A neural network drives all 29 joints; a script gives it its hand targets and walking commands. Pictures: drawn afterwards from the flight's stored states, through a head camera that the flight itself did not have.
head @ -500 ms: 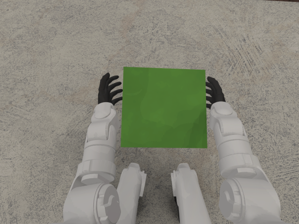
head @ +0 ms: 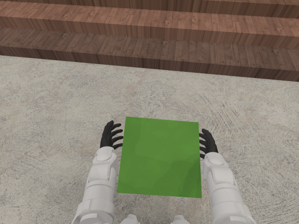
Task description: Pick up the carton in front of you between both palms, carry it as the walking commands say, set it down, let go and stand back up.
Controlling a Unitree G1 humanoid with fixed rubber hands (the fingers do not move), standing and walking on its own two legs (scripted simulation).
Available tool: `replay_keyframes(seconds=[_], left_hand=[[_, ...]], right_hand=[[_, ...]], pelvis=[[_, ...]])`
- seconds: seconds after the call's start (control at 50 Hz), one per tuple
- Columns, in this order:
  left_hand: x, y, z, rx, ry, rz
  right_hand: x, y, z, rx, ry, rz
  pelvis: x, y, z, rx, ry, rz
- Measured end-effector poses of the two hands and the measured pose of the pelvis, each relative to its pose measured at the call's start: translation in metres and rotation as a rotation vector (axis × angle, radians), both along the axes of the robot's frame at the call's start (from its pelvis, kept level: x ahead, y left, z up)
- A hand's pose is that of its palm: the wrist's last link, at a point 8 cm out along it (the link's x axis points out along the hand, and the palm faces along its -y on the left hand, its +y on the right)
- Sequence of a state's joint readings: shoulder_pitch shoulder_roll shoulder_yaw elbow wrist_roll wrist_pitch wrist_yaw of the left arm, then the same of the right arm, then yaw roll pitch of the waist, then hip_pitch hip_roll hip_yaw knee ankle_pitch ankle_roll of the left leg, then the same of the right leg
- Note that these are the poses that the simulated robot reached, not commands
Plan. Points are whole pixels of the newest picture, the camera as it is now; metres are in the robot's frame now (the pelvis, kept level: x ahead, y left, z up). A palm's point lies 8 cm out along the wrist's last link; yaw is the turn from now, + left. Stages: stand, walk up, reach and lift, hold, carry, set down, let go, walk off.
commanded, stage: reach and lift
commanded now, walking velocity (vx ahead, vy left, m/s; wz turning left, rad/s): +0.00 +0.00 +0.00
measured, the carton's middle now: (156, 160) +0.35 +0.00 -0.13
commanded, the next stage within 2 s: hold in 1.38 s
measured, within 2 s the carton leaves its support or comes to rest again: neither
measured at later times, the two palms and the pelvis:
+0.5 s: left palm (90, 136) +0.32 +0.15 +0.10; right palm (227, 151) +0.30 -0.15 +0.09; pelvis +0.02 +0.00 +0.07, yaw +0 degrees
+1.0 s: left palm (90, 134) +0.32 +0.15 +0.11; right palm (229, 147) +0.31 -0.15 +0.10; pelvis +0.01 +0.00 +0.07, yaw +0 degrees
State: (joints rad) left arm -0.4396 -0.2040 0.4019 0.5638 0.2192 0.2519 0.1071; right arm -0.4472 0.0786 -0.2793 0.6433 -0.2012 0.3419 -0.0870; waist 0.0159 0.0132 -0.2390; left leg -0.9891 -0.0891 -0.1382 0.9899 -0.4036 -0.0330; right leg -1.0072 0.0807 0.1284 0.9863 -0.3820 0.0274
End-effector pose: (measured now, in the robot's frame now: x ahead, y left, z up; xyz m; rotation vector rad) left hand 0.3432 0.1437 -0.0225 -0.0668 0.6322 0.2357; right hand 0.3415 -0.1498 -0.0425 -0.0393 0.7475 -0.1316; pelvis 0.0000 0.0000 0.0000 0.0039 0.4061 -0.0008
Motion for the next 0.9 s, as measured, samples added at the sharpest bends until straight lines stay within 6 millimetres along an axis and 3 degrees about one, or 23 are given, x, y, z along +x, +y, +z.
replay_keyframes(seconds=[0.2,0.42,0.52,0.64,0.9], left_hand=[[-0.010,0.005,0.056,0.021,0.007,-0.052],[-0.021,0.011,0.117,0.036,-0.018,-0.090],[-0.027,0.007,0.126,0.043,0.004,-0.114],[-0.032,0.006,0.124,0.048,0.034,-0.117],[-0.028,0.007,0.127,0.052,0.017,-0.094]], right_hand=[[-0.020,0.005,0.060,-0.010,-0.008,-0.035],[-0.034,0.008,0.122,-0.018,-0.038,-0.013],[-0.042,0.004,0.131,-0.024,-0.019,-0.010],[-0.046,0.003,0.129,-0.028,0.009,-0.005],[-0.037,0.005,0.135,-0.037,-0.011,-0.010]], pelvis=[[0.017,0.003,0.045,-0.005,-0.172,-0.008],[0.024,0.003,0.071,-0.008,-0.372,0.001],[0.020,0.003,0.073,-0.007,-0.436,-0.001],[0.012,0.001,0.072,-0.006,-0.468,-0.003],[0.010,-0.001,0.072,-0.006,-0.461,0.006]])
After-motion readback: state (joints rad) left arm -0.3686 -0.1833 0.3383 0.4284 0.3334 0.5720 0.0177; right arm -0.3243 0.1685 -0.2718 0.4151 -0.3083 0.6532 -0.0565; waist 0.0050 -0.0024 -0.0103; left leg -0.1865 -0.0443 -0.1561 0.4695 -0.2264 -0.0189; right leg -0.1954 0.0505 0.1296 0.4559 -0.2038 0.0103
